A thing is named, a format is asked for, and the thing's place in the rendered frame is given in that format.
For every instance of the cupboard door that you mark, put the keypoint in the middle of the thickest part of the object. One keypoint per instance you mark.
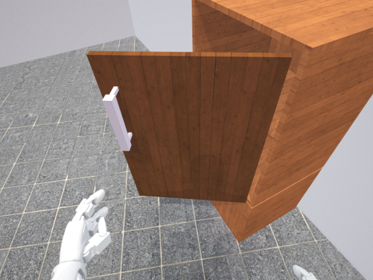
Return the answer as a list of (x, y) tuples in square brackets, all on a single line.
[(199, 120)]

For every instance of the robot left hand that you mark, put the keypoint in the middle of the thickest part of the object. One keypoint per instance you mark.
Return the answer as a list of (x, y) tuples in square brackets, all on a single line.
[(81, 242)]

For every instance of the handle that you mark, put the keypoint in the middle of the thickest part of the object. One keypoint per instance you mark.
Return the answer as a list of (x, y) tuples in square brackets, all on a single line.
[(116, 120)]

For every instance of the robot right hand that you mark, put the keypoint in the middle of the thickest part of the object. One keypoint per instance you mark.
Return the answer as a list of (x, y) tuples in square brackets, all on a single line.
[(303, 274)]

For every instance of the left robot forearm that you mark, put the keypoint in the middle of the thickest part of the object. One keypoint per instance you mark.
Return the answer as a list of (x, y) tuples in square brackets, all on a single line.
[(69, 270)]

